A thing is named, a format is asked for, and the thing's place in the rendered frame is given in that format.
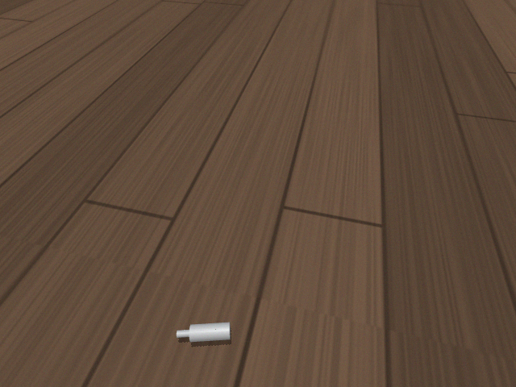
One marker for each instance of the bottle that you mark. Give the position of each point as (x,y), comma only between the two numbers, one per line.
(207,332)

